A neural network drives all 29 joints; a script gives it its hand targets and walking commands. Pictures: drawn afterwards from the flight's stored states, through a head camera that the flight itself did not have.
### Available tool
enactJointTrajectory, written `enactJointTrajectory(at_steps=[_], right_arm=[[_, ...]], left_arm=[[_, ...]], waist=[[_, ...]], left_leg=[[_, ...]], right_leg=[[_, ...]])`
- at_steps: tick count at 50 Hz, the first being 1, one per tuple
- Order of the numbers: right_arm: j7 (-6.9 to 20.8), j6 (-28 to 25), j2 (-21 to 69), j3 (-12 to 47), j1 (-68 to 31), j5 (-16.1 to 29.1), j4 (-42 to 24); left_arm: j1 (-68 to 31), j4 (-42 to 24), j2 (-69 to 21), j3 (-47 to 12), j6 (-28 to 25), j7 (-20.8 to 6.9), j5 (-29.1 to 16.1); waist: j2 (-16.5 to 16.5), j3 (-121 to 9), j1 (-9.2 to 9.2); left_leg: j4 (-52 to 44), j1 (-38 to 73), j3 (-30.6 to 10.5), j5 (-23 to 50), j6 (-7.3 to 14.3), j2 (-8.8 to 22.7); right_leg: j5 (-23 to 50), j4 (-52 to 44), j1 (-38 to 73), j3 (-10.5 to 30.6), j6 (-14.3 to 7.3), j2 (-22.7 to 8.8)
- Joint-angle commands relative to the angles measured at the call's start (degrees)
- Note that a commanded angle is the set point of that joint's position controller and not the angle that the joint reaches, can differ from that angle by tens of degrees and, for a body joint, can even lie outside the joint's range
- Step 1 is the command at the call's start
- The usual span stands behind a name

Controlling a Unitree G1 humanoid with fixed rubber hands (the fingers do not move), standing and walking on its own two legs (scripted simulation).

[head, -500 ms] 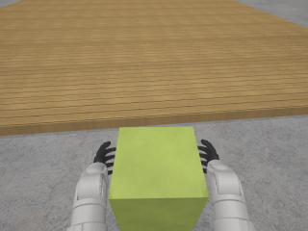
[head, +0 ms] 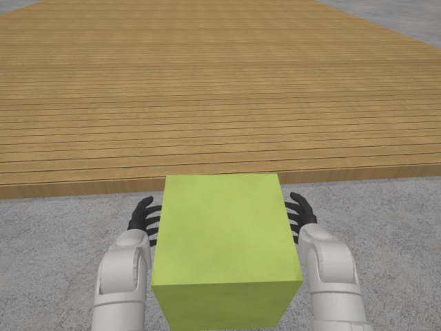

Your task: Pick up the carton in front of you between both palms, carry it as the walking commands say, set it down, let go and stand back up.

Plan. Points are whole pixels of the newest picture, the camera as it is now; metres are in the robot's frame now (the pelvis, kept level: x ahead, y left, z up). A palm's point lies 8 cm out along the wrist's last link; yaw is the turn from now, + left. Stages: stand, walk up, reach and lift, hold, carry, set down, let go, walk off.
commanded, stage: carry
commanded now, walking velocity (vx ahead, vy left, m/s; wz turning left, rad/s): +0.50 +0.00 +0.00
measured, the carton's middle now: (223, 254) +0.29 +0.00 +0.01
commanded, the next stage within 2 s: none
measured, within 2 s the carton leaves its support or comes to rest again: neither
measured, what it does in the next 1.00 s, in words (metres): walks ahead: left foot, then right foot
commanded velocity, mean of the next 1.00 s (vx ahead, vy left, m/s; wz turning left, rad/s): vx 0.50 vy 0.00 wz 0.00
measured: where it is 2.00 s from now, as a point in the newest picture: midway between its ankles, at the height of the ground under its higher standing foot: (213, 201)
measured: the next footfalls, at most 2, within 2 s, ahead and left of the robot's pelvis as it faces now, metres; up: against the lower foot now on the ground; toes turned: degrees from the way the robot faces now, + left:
left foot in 0.36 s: +0.28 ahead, +0.11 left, +0.00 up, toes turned +10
right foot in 0.80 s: +0.64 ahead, -0.07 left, +0.00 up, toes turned -11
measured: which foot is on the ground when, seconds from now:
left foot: down 0.00-0.14, up 0.16-0.34, down 0.36-0.84, up 0.86-1.00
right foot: down 0.00-0.38, up 0.40-0.78, down 0.80-1.00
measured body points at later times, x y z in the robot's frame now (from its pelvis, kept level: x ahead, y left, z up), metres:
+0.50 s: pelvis +0.25 +0.04 +0.01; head +0.25 +0.04 +0.46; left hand +0.53 +0.19 +0.09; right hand +0.53 -0.12 +0.09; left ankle +0.24 +0.11 -0.73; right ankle +0.12 -0.08 -0.65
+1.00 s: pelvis +0.58 -0.02 +0.01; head +0.60 -0.02 +0.46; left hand +0.84 +0.16 +0.07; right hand +0.87 -0.14 +0.06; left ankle +0.51 +0.12 -0.64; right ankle +0.60 -0.07 -0.73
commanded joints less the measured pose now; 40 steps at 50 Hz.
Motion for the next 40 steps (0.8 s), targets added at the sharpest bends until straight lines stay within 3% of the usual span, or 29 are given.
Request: enactJointTrajectory(at_steps=[1,2,3,4,5,6,7,8,9,10,11,12,15,17,18,19,20,21,22,23,24,25,27,31,34,36,38,39,40], right_arm=[[11.5,4.8,47.7,39.3,-27.8,19.8,-4.9],[10.9,6.1,47.6,39.7,-27.8,20.5,-8.0],[10.4,7.4,48.0,40.5,-28.2,21.4,-11.3],[10.1,8.7,48.4,41.5,-28.1,22.4,-14.2],[10.0,9.9,48.9,42.3,-26.9,23.3,-16.2],[10.1,10.9,48.8,42.7,-25.3,23.9,-17.3],[10.7,12.4,49.2,43.5,-25.9,25.2,-19.5],[11.4,13.6,50.0,44.3,-26.9,26.5,-20.6],[12.0,14.3,50.4,44.7,-26.7,27.4,-20.7],[12.6,14.7,51.1,44.6,-26.1,28.0,-20.7],[12.7,14.9,51.3,44.0,-25.0,28.2,-21.0],[12.5,15.1,51.4,43.9,-23.2,27.9,-21.9],[11.2,15.6,50.9,43.3,-20.4,26.4,-23.8],[10.4,16.3,49.5,42.2,-17.8,25.1,-23.8],[10.2,16.7,48.5,41.5,-16.7,24.4,-23.3],[10.0,17.1,47.3,40.7,-15.6,23.9,-22.9],[9.7,17.4,46.3,40.0,-15.9,22.9,-21.8],[9.5,17.7,46.8,39.9,-18.2,22.8,-21.9],[9.5,18.1,48.0,40.5,-20.2,23.7,-23.4],[9.6,18.3,49.1,41.1,-21.7,24.4,-24.1],[9.9,18.4,50.1,41.7,-22.8,25.1,-24.5],[10.2,18.3,51.3,42.5,-23.4,25.7,-24.5],[11.2,18.1,52.3,43.4,-22.8,26.8,-24.0],[13.0,17.5,51.6,44.2,-21.3,28.0,-23.1],[13.5,17.0,50.6,44.0,-19.9,27.8,-22.3],[13.5,16.8,50.5,43.8,-19.3,27.3,-22.3],[13.4,16.7,50.2,43.6,-19.2,26.8,-23.1],[13.3,16.7,49.9,43.6,-18.7,26.5,-23.2],[13.3,16.6,49.4,43.5,-18.9,26.1,-23.2]], left_arm=[[-34.2,-7.1,-48.4,-41.0,4.9,-12.0,-22.2],[-34.5,-8.5,-49.7,-42.6,6.2,-12.2,-24.3],[-33.6,-9.6,-50.7,-43.4,7.2,-12.3,-26.1],[-31.7,-10.6,-51.3,-43.6,8.1,-12.3,-27.2],[-29.2,-11.5,-51.4,-43.3,9.1,-12.2,-27.6],[-27.1,-12.3,-51.5,-42.8,10.0,-12.0,-27.4],[-23.4,-12.0,-50.9,-41.8,10.7,-11.5,-26.0],[-22.0,-12.5,-49.8,-40.9,11.4,-10.9,-24.5],[-21.7,-14.8,-49.6,-40.9,12.3,-10.5,-23.5],[-22.4,-17.5,-49.8,-41.3,13.0,-10.2,-23.2],[-23.1,-19.5,-51.7,-41.9,13.6,-10.2,-24.0],[-23.3,-21.6,-52.7,-42.5,14.0,-10.4,-24.9],[-23.1,-24.4,-50.5,-43.5,15.4,-11.1,-27.1],[-22.3,-24.9,-48.4,-43.8,16.4,-11.5,-28.0],[-22.1,-25.3,-47.0,-43.8,16.8,-11.7,-28.3],[-22.6,-25.4,-45.3,-43.4,17.4,-11.9,-28.4],[-25.2,-27.1,-44.1,-43.3,18.3,-12.2,-28.8],[-27.6,-26.2,-44.9,-44.1,19.0,-12.5,-29.7],[-27.9,-25.4,-45.8,-43.8,19.1,-12.8,-30.2],[-27.9,-24.6,-46.7,-43.4,19.0,-13.0,-30.2],[-26.7,-23.3,-48.0,-43.0,18.8,-13.0,-29.7],[-25.0,-22.1,-48.9,-42.7,18.5,-12.8,-28.7],[-22.3,-20.3,-50.8,-42.4,17.6,-12.2,-26.5],[-18.6,-18.8,-51.7,-41.7,16.0,-10.7,-23.1],[-18.3,-19.3,-51.4,-42.2,15.7,-10.3,-22.8],[-19.5,-20.4,-51.5,-42.8,15.7,-10.6,-23.5],[-19.2,-20.7,-51.4,-43.1,15.6,-11.0,-24.2],[-19.0,-20.5,-51.5,-43.2,15.4,-11.2,-24.5],[-18.8,-20.4,-51.4,-42.9,15.3,-11.5,-24.7]], waist=[[17.7,1.7,-1.21],[14.7,1.8,-1.33],[11.6,-0.7,-1.2],[9.6,-4.1,-0.81],[8.4,-7.7,-0.38],[5.9,-11.1,0.26],[-6.7,-11.6,1.64],[-17.0,-8.3,1.87],[-13.6,-5.4,2.34],[-8.8,-5.0,2.44],[-5.1,-6.3,2.35],[-4.2,-6.4,2.05],[-8.3,-6.6,1.42],[-6.1,-7.7,0.12],[-3.8,-10.2,-0.36],[1.7,-12.5,-1.47],[17.1,-11.3,-2.17],[16.4,-8.5,-2.14],[10.4,-7.4,-1.78],[5.7,-7.3,-1.71],[2.2,-8.1,-1.39],[2.1,-8.0,-1.13],[5.3,-7.4,-1.2],[7.9,-4.1,-1.07],[9.6,-0.2,-1.33],[11.1,0.7,-1.26],[12.0,-2.9,-0.39],[10.9,-6.0,0.45],[8.1,-9.3,1.47]], left_leg=[[-18.4,14.0,-25.7,-4.2,10.1,17.4],[-16.5,15.3,-23.9,5.1,11.3,17.4],[-14.2,15.7,-19.7,11.7,10.6,16.3],[-11.3,14.3,-13.6,14.5,8.7,14.1],[-7.4,8.6,-7.0,12.5,6.1,11.3],[-1.0,-1.2,-1.4,10.3,3.7,8.5],[12.5,-12.1,5.7,7.0,1.0,3.8],[20.0,-28.3,7.8,-4.6,-0.1,0.7],[22.0,-34.9,4.4,-13.6,0.9,1.8],[22.1,-36.4,3.5,-16.5,1.4,2.8],[19.4,-36.1,3.3,-15.6,1.6,3.6],[13.9,-33.3,3.8,-11.7,1.6,3.8],[1.8,-17.9,9.1,0.9,1.2,0.0],[-6.8,1.5,13.9,9.6,1.3,-2.7],[-6.2,13.7,14.9,9.3,1.9,-2.6],[-7.4,24.7,5.8,2.8,3.1,4.0],[-18.8,26.6,-24.6,-5.4,8.8,19.6],[-20.3,28.2,-32.9,1.0,14.9,24.7],[-19.0,26.3,-29.8,8.4,15.3,24.9],[-17.8,24.0,-24.6,15.0,14.5,23.2],[-18.5,22.6,-19.9,15.6,12.6,21.7],[-19.3,21.0,-14.4,17.4,10.2,19.9],[-20.0,20.9,-8.0,22.6,7.9,17.0],[-20.1,21.7,0.4,30.1,7.3,13.4],[-20.5,18.4,5.1,34.2,6.9,11.5],[-20.0,17.3,6.7,38.9,6.2,12.1],[-11.6,17.5,10.4,48.7,4.7,11.4],[-2.9,15.3,13.3,49.5,3.2,9.7],[8.1,8.7,13.5,41.0,2.0,8.1]], right_leg=[[-7.5,6.5,-24.0,-8.1,0.4,1.8],[-8.7,3.7,-24.0,-8.0,-0.1,1.1],[-6.3,-1.0,-20.0,-8.7,-0.3,1.5],[0.4,-6.7,-12.2,-10.8,-0.2,2.6],[5.2,-10.9,0.0,-11.8,-0.4,3.1],[6.9,-13.4,15.2,-8.6,-1.4,0.9],[1.5,-19.4,23.5,8.1,-5.7,-9.2],[15.0,-19.3,31.5,22.3,-11.9,-19.3],[27.7,-18.7,33.4,24.3,-15.5,-21.8],[34.6,-17.5,34.6,21.3,-15.8,-21.4],[31.2,-17.9,34.7,17.7,-14.1,-20.6],[27.5,-18.4,32.9,13.2,-11.5,-18.6],[25.2,-18.8,22.4,0.7,-7.4,-13.2],[21.6,-12.5,10.4,-7.1,-4.8,-9.9],[22.4,-6.2,3.8,-10.2,-3.4,-8.1],[15.5,4.9,-5.3,-12.9,-1.4,-6.0],[2.4,22.1,-17.4,-13.9,1.4,1.1],[-7.3,30.7,-26.3,-7.1,0.1,1.3],[-6.9,35.0,-28.7,-3.3,-1.4,-2.2],[-4.7,36.0,-28.6,-2.4,-2.0,-4.2],[-0.8,33.6,-27.8,-1.8,-2.1,-5.3],[2.3,29.0,-26.1,-2.1,-2.0,-5.8],[5.9,22.3,-24.4,-5.2,-1.7,-3.8],[12.7,8.7,-24.3,-9.4,-0.8,-1.3],[17.0,-1.7,-18.6,-14.1,-1.6,1.0],[21.5,-4.8,-12.8,-15.2,-2.7,1.3],[21.5,-6.1,-2.5,-17.4,-3.3,3.8],[18.6,-7.8,6.6,-19.4,-3.5,6.1],[13.8,-7.9,17.2,-16.9,-3.4,3.8]])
